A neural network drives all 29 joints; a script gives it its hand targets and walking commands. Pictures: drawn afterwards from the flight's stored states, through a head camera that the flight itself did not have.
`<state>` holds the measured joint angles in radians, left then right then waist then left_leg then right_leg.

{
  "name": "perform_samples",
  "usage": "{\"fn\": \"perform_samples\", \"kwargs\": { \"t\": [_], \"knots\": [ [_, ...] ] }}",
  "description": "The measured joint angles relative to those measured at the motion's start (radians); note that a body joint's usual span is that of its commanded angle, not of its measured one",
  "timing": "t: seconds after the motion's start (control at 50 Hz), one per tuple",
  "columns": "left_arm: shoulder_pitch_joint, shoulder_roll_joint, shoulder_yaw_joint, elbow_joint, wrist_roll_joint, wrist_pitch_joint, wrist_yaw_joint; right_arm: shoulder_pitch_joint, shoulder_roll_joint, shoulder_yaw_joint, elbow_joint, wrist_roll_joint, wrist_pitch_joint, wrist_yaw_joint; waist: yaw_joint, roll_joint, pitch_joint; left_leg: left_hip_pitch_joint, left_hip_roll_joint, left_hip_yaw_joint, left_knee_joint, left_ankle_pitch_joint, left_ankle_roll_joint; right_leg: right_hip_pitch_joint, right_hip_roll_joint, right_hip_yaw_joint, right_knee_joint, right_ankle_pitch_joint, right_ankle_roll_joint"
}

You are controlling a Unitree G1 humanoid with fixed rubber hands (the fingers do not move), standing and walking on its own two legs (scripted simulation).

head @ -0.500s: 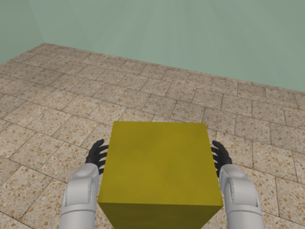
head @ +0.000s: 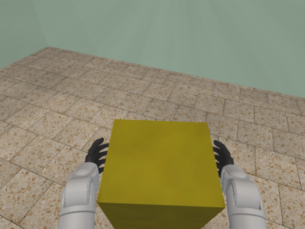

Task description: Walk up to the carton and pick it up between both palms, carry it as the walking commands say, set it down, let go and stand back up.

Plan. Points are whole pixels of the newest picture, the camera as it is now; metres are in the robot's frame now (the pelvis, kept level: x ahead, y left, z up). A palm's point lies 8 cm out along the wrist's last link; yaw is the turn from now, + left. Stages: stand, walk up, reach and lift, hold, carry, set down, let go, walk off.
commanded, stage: carry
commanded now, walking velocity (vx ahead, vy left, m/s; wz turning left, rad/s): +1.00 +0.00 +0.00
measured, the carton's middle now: (158, 179) +0.28 +0.00 -0.02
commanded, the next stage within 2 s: none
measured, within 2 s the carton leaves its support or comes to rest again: neither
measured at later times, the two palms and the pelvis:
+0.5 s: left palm (112, 114) +0.43 +0.14 +0.09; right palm (221, 116) +0.44 -0.20 +0.09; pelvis +0.21 -0.03 +0.00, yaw -2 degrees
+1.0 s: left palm (123, 81) +0.62 +0.13 +0.09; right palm (212, 87) +0.60 -0.21 +0.09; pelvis +0.38 -0.02 +0.00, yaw -3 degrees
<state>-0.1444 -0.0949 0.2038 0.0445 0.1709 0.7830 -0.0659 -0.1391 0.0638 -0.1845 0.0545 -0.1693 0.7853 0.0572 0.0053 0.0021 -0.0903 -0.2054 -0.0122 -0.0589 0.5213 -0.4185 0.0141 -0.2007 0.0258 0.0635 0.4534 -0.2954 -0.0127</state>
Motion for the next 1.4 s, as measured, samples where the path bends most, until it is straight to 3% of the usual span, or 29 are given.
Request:
{"fn": "perform_samples", "kwargs": {
  "t": [0.08,0.14,0.24,0.28,0.3,0.34,0.38,0.42,0.48,0.56,0.6,0.64,0.7,0.8,0.86,0.98,1.14,1.4],
  "knots": [
    [0.025,0.023,-0.017,-0.110,-0.031,0.056,0.014,0.001,0.011,0.021,-0.078,0.031,0.046,-0.025,0.002,-0.015,-0.050,-0.007,0.000,0.051,-0.048,0.138,0.000,-0.099,-0.039,-0.041,0.143,-0.055,0.006],
    [0.063,0.037,-0.027,-0.212,-0.069,0.115,0.030,0.045,0.032,0.047,-0.181,0.056,0.099,-0.060,-0.001,0.001,-0.082,0.018,0.022,0.060,-0.102,0.122,0.001,-0.171,-0.048,-0.106,0.227,-0.081,0.006],
    [0.109,0.020,-0.034,-0.386,-0.136,0.209,0.070,0.111,0.051,0.044,-0.392,0.106,0.207,-0.093,-0.015,0.027,-0.097,0.079,0.067,0.065,-0.177,0.101,-0.023,-0.175,-0.049,-0.196,0.060,-0.010,0.010],
    [0.105,0.002,-0.043,-0.436,-0.161,0.247,0.089,0.130,0.045,0.029,-0.470,0.132,0.248,-0.102,-0.024,0.032,-0.091,0.054,0.082,0.060,-0.072,0.035,-0.033,-0.130,-0.043,-0.226,-0.026,0.076,-0.004],
    [0.102,-0.016,-0.049,-0.442,-0.166,0.259,0.103,0.141,0.030,0.020,-0.496,0.152,0.268,-0.103,-0.022,0.036,-0.092,0.001,0.093,0.072,0.057,0.019,-0.026,-0.125,-0.040,-0.239,-0.014,0.099,-0.010],
    [0.128,-0.036,-0.065,-0.464,-0.170,0.288,0.133,0.162,0.011,0.013,-0.523,0.181,0.311,-0.111,-0.013,0.023,-0.096,-0.128,0.076,0.092,0.343,0.017,-0.011,-0.099,-0.046,-0.245,-0.002,0.053,-0.015],
    [0.173,-0.035,-0.070,-0.501,-0.175,0.318,0.152,0.176,0.022,0.013,-0.533,0.195,0.346,-0.120,-0.005,0.005,-0.099,-0.230,0.063,0.128,0.482,0.035,-0.011,-0.044,-0.055,-0.237,-0.043,0.024,-0.010],
    [0.205,-0.037,-0.058,-0.541,-0.186,0.341,0.159,0.186,0.044,0.016,-0.546,0.200,0.364,-0.126,0.009,-0.006,-0.092,-0.293,0.061,0.164,0.439,0.071,-0.020,0.017,-0.063,-0.227,-0.101,0.025,0.003],
    [0.213,-0.036,-0.043,-0.582,-0.207,0.353,0.160,0.194,0.061,0.022,-0.581,0.200,0.368,-0.132,0.031,-0.011,-0.059,-0.343,0.056,0.197,0.234,0.160,-0.019,0.095,-0.074,-0.223,-0.145,0.002,0.013],
    [0.208,-0.031,-0.042,-0.613,-0.222,0.360,0.161,0.198,0.068,0.023,-0.621,0.203,0.372,-0.137,0.043,-0.011,-0.010,-0.320,0.036,0.244,-0.016,0.348,0.002,0.166,-0.092,-0.226,-0.068,-0.108,0.044],
    [0.203,-0.020,-0.042,-0.624,-0.222,0.366,0.162,0.187,0.067,0.031,-0.619,0.203,0.373,-0.138,0.038,-0.009,-0.004,-0.290,0.035,0.265,-0.042,0.391,0.041,0.139,-0.110,-0.226,0.101,-0.205,0.053],
    [0.178,0.004,-0.042,-0.589,-0.219,0.373,0.162,0.167,0.065,0.039,-0.576,0.192,0.364,-0.144,0.019,-0.033,0.003,-0.310,0.022,0.276,0.040,0.320,0.089,0.027,-0.112,-0.165,0.350,-0.227,0.051],
    [0.163,-0.006,-0.037,-0.551,-0.213,0.377,0.163,0.165,0.065,0.028,-0.550,0.188,0.368,-0.147,0.006,-0.041,0.016,-0.273,0.018,0.286,0.010,0.286,0.093,-0.130,-0.088,-0.124,0.529,-0.204,0.045],
    [0.178,-0.035,-0.037,-0.574,-0.208,0.357,0.158,0.194,0.068,0.015,-0.580,0.197,0.344,-0.133,-0.022,-0.031,0.029,-0.184,0.016,0.288,-0.084,0.292,0.086,-0.184,-0.083,-0.154,0.226,-0.106,0.036],
    [0.188,-0.036,-0.043,-0.576,-0.203,0.350,0.153,0.203,0.067,0.015,-0.585,0.195,0.338,-0.128,-0.031,-0.031,0.010,-0.152,0.011,0.282,-0.074,0.260,0.075,-0.144,-0.089,-0.181,0.073,0.068,0.017],
    [0.193,-0.035,-0.043,-0.554,-0.183,0.363,0.152,0.180,0.047,0.028,-0.546,0.185,0.367,-0.126,-0.016,0.002,-0.065,-0.111,0.030,0.259,-0.051,0.196,0.050,-0.069,-0.068,-0.203,0.036,0.013,0.000],
    [0.162,-0.025,-0.033,-0.518,-0.179,0.380,0.154,0.142,0.044,0.029,-0.505,0.169,0.386,-0.128,0.003,0.002,-0.088,-0.106,0.036,0.243,0.006,0.133,0.037,-0.048,-0.067,-0.217,0.069,-0.044,0.000],
    [0.179,-0.034,-0.032,-0.531,-0.182,0.367,0.154,0.160,0.053,0.023,-0.515,0.181,0.369,-0.131,-0.011,-0.009,-0.063,-0.113,0.039,0.240,0.042,0.104,0.035,-0.051,-0.071,-0.221,0.100,-0.072,0.001]
  ]
}}
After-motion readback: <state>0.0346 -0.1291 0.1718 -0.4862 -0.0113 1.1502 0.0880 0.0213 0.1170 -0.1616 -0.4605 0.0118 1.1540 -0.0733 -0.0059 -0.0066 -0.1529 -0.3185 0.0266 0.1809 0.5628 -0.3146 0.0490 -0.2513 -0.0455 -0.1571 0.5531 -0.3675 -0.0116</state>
